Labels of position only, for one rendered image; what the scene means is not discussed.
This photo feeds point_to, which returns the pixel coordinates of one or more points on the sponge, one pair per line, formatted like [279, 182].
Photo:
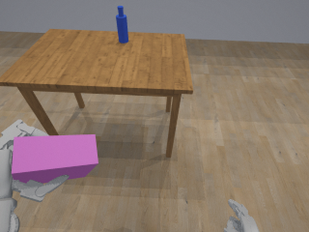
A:
[46, 157]

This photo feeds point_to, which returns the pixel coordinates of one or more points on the table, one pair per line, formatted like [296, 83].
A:
[95, 62]

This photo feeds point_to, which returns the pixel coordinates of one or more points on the left robot forearm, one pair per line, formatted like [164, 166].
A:
[9, 221]

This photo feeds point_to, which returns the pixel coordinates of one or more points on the right robot hand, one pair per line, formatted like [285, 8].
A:
[246, 223]

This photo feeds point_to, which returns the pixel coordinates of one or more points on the left robot hand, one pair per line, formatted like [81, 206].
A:
[32, 190]

